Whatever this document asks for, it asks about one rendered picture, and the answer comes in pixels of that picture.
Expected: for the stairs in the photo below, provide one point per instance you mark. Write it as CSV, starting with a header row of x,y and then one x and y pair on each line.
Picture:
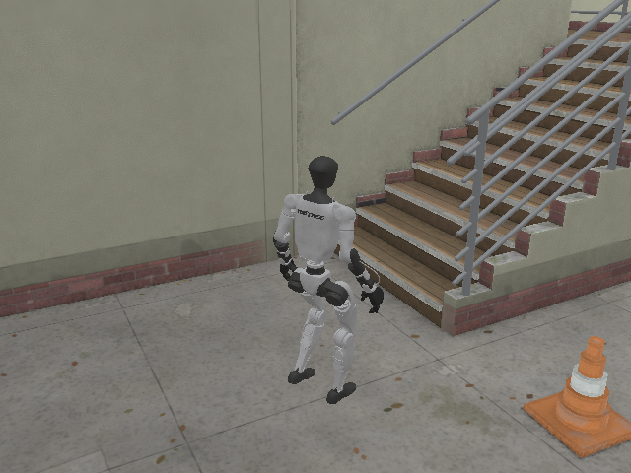
x,y
432,276

